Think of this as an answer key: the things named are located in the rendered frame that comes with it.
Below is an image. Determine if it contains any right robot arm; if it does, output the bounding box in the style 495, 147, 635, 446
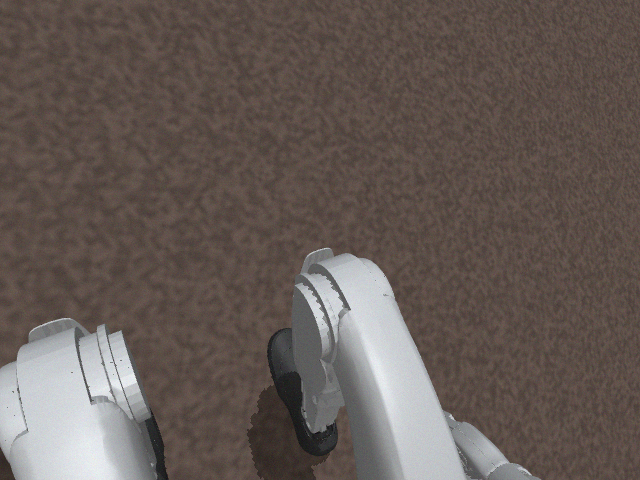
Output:
488, 463, 541, 480

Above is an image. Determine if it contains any right robot foot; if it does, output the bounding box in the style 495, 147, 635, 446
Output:
267, 328, 338, 456

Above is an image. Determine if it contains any left robot foot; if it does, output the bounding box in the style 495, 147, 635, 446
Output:
145, 406, 169, 480

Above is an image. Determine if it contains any right robot hand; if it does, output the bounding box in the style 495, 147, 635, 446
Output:
443, 410, 510, 480

